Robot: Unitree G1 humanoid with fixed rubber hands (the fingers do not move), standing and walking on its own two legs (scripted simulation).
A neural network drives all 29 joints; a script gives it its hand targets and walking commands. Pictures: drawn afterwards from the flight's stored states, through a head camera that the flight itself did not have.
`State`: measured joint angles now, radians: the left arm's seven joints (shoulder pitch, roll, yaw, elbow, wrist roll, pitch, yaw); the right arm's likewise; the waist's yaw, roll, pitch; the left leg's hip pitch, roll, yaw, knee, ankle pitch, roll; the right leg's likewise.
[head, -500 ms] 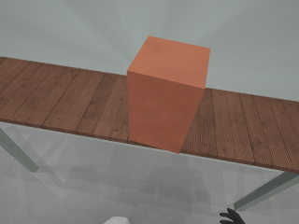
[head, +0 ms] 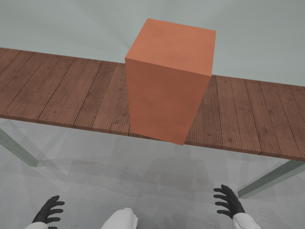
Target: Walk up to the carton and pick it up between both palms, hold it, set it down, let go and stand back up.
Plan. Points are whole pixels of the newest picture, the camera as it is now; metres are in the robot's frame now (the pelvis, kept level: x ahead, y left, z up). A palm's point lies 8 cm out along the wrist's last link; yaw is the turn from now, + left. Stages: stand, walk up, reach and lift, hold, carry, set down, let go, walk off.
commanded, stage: reach and lift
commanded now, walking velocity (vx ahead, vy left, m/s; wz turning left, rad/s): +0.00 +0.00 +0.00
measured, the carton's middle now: (167, 88) +0.46 -0.01 +0.08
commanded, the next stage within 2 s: none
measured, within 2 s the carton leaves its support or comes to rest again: neither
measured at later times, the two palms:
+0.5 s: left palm (61, 196) +0.18 +0.24 -0.04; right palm (242, 207) +0.18 -0.21 -0.02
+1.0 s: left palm (71, 171) +0.23 +0.22 -0.01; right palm (240, 195) +0.20 -0.20 +0.01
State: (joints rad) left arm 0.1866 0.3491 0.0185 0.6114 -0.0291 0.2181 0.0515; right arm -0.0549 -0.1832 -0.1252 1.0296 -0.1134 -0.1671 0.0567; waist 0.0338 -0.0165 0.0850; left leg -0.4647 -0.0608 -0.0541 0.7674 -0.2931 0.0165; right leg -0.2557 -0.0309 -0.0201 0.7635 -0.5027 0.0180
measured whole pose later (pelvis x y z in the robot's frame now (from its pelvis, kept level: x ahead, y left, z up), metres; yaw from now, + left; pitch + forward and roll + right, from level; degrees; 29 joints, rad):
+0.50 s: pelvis -0.01 -0.01 +0.03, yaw -5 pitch -6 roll +1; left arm 0.11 0.28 0.06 0.54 -0.02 0.21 -0.01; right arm 0.09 -0.08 -0.01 0.67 -0.03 -0.13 -0.06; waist 0.06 -0.04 0.08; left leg -0.17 -0.01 0.01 0.42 -0.14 0.00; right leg -0.03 0.00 0.05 0.46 -0.33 0.00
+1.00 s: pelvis +0.02 +0.00 +0.04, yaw -7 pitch -6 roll +0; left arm 0.14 0.29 0.01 0.41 -0.11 0.02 -0.08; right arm 0.18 -0.06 0.04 0.49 0.07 -0.19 -0.13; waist 0.08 -0.07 0.08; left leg -0.13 0.00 0.05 0.39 -0.16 0.00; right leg 0.04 0.00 0.08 0.37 -0.30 0.01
